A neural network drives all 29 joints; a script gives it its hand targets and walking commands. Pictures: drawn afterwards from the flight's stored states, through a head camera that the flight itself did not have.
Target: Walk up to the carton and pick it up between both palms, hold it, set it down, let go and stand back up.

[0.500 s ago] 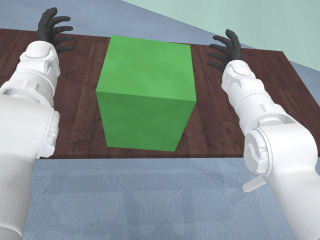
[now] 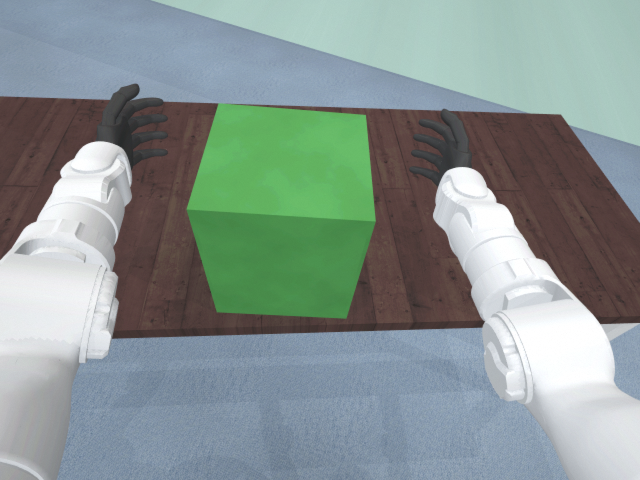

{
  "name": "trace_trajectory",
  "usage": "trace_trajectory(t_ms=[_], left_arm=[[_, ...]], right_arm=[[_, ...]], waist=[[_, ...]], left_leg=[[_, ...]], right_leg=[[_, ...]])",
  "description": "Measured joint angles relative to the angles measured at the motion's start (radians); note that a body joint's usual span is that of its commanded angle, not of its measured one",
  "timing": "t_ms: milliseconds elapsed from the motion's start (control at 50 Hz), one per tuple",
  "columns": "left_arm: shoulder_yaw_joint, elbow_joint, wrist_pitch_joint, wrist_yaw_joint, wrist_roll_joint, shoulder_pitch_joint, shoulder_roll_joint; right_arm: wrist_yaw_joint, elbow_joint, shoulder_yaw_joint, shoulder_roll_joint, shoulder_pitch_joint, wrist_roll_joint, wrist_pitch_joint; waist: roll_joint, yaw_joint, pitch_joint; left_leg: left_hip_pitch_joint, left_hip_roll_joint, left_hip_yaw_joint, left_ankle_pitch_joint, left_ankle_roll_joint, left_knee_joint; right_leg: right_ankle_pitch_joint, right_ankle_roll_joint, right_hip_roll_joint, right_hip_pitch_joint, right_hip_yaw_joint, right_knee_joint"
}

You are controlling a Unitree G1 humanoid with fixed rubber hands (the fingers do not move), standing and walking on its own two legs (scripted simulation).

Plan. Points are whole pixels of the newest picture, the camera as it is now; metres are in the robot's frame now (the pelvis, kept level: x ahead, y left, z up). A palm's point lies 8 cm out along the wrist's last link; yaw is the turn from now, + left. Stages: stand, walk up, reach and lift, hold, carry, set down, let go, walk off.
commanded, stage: set down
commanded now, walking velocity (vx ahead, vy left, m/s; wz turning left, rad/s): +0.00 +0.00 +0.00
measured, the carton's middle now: (287, 219) +0.48 +0.01 +0.01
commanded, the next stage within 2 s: none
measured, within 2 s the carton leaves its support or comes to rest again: neither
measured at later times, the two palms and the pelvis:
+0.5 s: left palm (93, 236) +0.40 +0.24 +0.08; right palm (433, 239) +0.37 -0.17 +0.09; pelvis -0.02 +0.02 +0.00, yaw -1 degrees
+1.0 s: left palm (97, 298) +0.34 +0.24 +0.04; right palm (434, 301) +0.31 -0.17 +0.04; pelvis -0.01 +0.02 +0.00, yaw -1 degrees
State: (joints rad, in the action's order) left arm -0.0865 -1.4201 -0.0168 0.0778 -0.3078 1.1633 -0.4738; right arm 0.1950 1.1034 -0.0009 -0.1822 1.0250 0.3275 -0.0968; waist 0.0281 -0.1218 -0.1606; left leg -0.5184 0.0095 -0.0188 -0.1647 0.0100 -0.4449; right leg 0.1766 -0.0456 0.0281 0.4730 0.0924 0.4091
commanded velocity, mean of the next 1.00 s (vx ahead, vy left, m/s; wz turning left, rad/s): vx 0.00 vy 0.00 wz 0.00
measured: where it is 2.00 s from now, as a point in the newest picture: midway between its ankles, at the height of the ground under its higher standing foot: outside the picture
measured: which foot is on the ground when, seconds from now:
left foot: down 0.00-1.00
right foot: down 0.00-1.00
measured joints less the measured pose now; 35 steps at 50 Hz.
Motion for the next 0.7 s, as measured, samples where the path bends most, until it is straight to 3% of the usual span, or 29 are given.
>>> trace_trajectory(t_ms=[260, 460, 700], left_arm=[[0.067, 0.203, -0.037, 0.001, 0.016, -0.249, 0.052], [0.031, 0.309, -0.026, -0.023, 0.010, -0.368, 0.075], [0.006, 0.340, -0.069, -0.032, -0.010, -0.429, 0.104]], right_arm=[[0.032, -0.181, -0.011, 0.071, -0.260, -0.052, 0.060], [0.003, -0.169, -0.057, 0.052, -0.304, -0.064, 0.067], [-0.024, -0.183, -0.051, 0.049, -0.374, -0.072, 0.095]], waist=[[-0.005, 0.055, 0.034], [0.000, 0.065, 0.045], [-0.020, 0.073, 0.070]], left_leg=[[0.039, 0.002, -0.011, -0.016, 0.012, -0.032], [0.053, 0.002, -0.004, -0.033, 0.022, -0.078], [0.081, -0.009, -0.015, -0.036, 0.035, -0.088]], right_leg=[[-0.003, 0.011, 0.002, -0.048, -0.015, 0.005], [-0.006, 0.021, 0.003, -0.081, -0.010, 0.014], [0.005, 0.031, -0.009, -0.096, -0.023, 0.045]])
